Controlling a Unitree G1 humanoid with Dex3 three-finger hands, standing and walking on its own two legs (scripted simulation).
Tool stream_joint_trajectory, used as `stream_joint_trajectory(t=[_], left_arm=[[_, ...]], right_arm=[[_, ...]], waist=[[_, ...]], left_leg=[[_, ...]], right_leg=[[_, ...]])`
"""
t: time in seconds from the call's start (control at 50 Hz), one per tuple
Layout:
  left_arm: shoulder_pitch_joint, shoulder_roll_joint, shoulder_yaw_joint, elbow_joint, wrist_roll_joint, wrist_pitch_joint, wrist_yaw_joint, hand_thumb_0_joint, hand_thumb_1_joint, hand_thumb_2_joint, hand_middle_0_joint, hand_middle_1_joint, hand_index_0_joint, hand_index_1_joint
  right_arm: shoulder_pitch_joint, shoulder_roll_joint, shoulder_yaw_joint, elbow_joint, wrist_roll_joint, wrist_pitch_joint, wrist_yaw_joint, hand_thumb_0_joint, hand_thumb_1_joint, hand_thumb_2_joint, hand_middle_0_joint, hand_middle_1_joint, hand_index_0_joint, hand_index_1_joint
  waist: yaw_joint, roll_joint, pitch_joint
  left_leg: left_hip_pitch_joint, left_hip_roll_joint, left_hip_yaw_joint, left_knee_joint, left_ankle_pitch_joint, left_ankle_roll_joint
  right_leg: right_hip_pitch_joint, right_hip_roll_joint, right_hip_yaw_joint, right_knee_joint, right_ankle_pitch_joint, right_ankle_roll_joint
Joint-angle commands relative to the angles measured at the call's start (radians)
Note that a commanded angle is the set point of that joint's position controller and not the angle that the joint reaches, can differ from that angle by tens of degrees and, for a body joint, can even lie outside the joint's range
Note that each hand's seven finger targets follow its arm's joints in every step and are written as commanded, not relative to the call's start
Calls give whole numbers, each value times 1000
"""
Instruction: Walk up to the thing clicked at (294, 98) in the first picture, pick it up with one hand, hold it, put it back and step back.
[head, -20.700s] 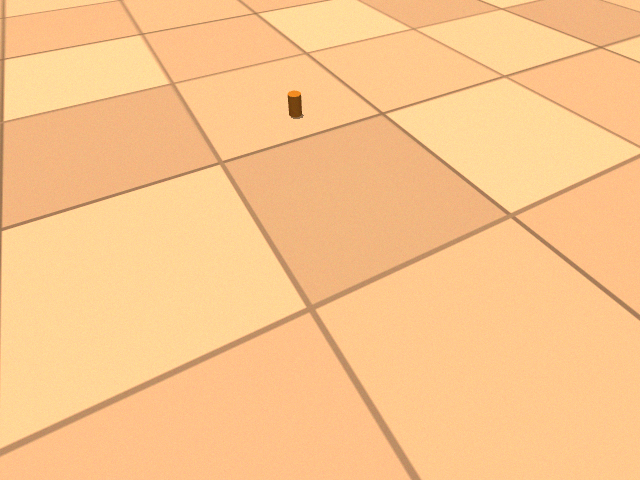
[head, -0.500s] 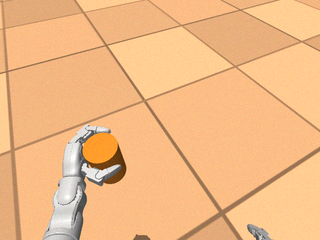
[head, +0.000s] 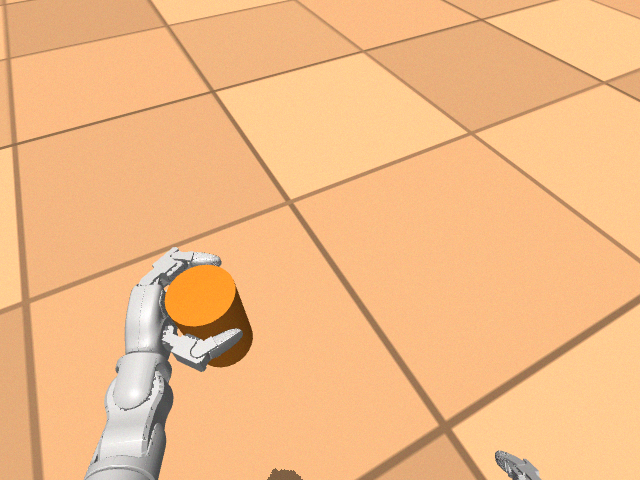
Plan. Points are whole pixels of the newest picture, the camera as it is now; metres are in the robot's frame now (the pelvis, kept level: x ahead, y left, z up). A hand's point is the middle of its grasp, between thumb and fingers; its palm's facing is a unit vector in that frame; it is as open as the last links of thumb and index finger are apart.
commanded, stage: hold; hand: left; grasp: from the side
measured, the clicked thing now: (213, 319) +0.33 +0.16 +0.02
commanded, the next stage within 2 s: crouch in 0.64 s
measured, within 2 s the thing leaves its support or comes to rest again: neither
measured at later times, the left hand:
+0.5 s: hand (203, 312) +0.33 +0.16 +0.04, palm faces +0.09 -1.00 -0.04, open 11.0 cm
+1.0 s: hand (206, 322) +0.33 +0.17 +0.02, palm faces +0.13 -0.99 -0.02, open 11.0 cm
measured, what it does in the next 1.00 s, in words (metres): stands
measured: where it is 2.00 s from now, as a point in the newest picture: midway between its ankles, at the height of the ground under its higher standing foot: outside the picture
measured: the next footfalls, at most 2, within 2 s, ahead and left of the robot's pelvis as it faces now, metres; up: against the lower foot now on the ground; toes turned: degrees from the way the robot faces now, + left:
none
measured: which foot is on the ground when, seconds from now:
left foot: down 0.00-1.00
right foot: down 0.00-1.00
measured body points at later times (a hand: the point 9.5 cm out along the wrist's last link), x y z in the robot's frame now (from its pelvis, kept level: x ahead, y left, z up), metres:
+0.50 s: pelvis +0.00 +0.00 +0.00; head +0.04 +0.00 +0.45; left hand +0.31 +0.22 +0.05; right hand +0.12 -0.25 -0.11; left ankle +0.01 +0.13 -0.71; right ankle +0.00 -0.12 -0.71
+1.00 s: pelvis -0.01 +0.00 -0.01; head +0.05 +0.00 +0.44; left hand +0.31 +0.22 +0.02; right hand +0.12 -0.25 -0.12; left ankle +0.01 +0.13 -0.71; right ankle +0.00 -0.12 -0.71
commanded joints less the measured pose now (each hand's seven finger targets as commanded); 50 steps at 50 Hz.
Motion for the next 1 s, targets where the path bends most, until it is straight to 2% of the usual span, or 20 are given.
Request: stream_joint_trajectory(t=[0.0,0.02,0.04,0.08,0.1,0.16,0.2,0.22,0.24,0.34,0.42,0.52,0.58,0.6,0.7,0.86,0.88,0.92,0.94,0.98], left_arm=[[-310,126,74,-219,-28,-98,2,0,80,1209,-1219,-1370,-1230,-1377],[-352,120,54,-279,-25,-103,-2,0,84,1202,-1223,-1370,-1235,-1375],[-334,131,66,-263,-22,-103,-1,0,89,1210,-1220,-1371,-1232,-1376],[-299,119,56,-229,-22,-102,-11,0,112,1207,-1218,-1369,-1231,-1372],[-348,124,50,-274,-22,-108,-11,0,136,1210,-1215,-1366,-1228,-1369],[-369,155,87,-301,-32,-118,-8,0,103,1206,-1223,-1371,-1235,-1375],[-372,124,60,-300,-33,-118,-7,0,103,1207,-1220,-1372,-1233,-1376],[-313,129,78,-231,-34,-113,-4,0,76,1204,-1223,-1375,-1236,-1380],[-351,149,90,-267,-33,-118,-4,0,81,1208,-1225,-1376,-1238,-1381],[-334,125,62,-292,-32,-118,-3,0,91,1205,-1227,-1372,-1238,-1379],[-367,117,37,-285,-27,-107,-10,0,93,1194,-1223,-1366,-1236,-1369],[-356,136,75,-224,-29,-105,-4,0,82,1205,-1215,-1369,-1227,-1375],[-377,127,64,-255,-28,-110,-3,0,109,1207,-1229,-1379,-1242,-1382],[-347,144,90,-235,-27,-110,1,0,88,1216,-1235,-1389,-1248,-1394],[-366,137,69,-272,-24,-110,-1,0,79,1204,-1225,-1373,-1236,-1379],[-314,110,71,-173,-17,-119,16,0,135,1173,-1221,-1334,-1237,-1331],[-342,84,44,-176,-15,-129,14,0,140,1171,-1221,-1333,-1237,-1329],[-326,112,95,-102,-15,-149,19,0,124,1169,-1222,-1332,-1237,-1330],[-370,105,74,-137,-9,-167,17,0,107,1176,-1223,-1337,-1238,-1336],[-346,109,89,-81,-6,-204,11,0,114,1178,-1221,-1343,-1238,-1340]], right_arm=[[-33,-126,-51,-118,4,-40,-10,0,-920,-909,199,300,199,300],[-30,-127,-51,-127,2,-42,-10,0,-923,-909,199,300,199,300],[-25,-127,-53,-124,2,-41,-8,0,-919,-908,199,300,199,300],[-22,-132,-58,-119,2,-40,-4,0,-917,-907,199,300,199,300],[-32,-129,-55,-132,4,-40,-4,0,-917,-908,199,300,199,300],[-34,-128,-53,-133,5,-44,-2,0,-922,-909,199,300,199,300],[-31,-126,-51,-141,4,-42,-5,0,-925,-910,199,300,199,300],[-23,-131,-53,-124,4,-43,-6,0,-925,-910,199,300,199,300],[-28,-131,-54,-124,5,-44,-4,0,-923,-909,199,300,199,300],[-26,-125,-52,-131,6,-44,-5,0,-928,-911,199,300,199,300],[-27,-127,-49,-129,6,-44,-9,0,-922,-908,199,300,199,300],[-18,-135,-56,-115,3,-42,-7,0,-923,-909,199,300,199,300],[-41,-125,-49,-137,5,-44,-6,0,-921,-908,199,300,199,300],[-34,-127,-51,-133,4,-44,-6,0,-927,-910,199,300,199,300],[-41,-128,-51,-138,6,-42,-4,0,-925,-910,199,300,199,300],[-28,-128,-55,-119,0,-47,-3,0,-889,-906,199,300,199,300],[-39,-126,-55,-124,-3,-48,1,0,-888,-905,199,300,199,300],[-32,-132,-63,-111,-5,-49,7,0,-894,-907,198,300,199,300],[-37,-131,-64,-118,-9,-51,11,0,-891,-906,198,300,199,300],[-36,-129,-64,-113,-14,-52,18,0,-887,-904,198,300,199,300]], waist=[[-4,-9,-252],[-4,1,-287],[4,15,-308],[2,21,-287],[0,36,-296],[11,43,-309],[-3,9,-325],[-4,-9,-287],[0,22,-288],[2,22,-337],[-13,8,-295],[-5,2,-283],[0,11,-281],[8,-7,-303],[5,20,-287],[-9,-16,-259],[-21,-12,-242],[-15,-41,-227],[-18,-27,-253],[-16,-21,-268]], left_leg=[[111,-33,15,-98,229,29],[125,-31,12,-99,238,28],[138,-31,12,-94,258,27],[132,-29,8,-99,262,24],[133,-30,11,-97,255,22],[131,-31,11,-97,248,22],[130,-30,10,-92,253,26],[119,-30,12,-91,242,28],[116,-30,12,-95,225,25],[137,-32,12,-88,264,25],[141,-27,9,-88,281,27],[125,-27,6,-97,234,26],[120,-32,9,-102,207,25],[112,-34,13,-94,223,28],[116,-32,12,-105,208,25],[76,-31,11,-76,198,32],[57,-31,8,-72,173,31],[4,-32,4,-48,139,34],[-5,-33,5,-35,121,34],[-45,-34,5,4,116,32]], right_leg=[[100,20,10,-115,289,-2],[113,21,9,-110,294,-5],[116,23,9,-104,306,-6],[101,27,3,-96,300,-10],[101,26,6,-99,297,-12],[112,25,8,-97,289,-11],[125,25,9,-100,303,-7],[109,25,11,-99,295,-5],[97,25,11,-100,275,-8],[131,24,11,-95,312,-8],[106,25,9,-99,332,-6],[96,26,4,-99,277,-9],[104,23,6,-110,251,-9],[126,20,11,-110,274,-5],[105,24,8,-108,254,-11],[53,20,11,-90,255,-6],[24,21,9,-82,231,-8],[-6,19,7,-63,199,-6],[-22,18,13,-52,184,-8],[-52,17,16,-12,177,-10]])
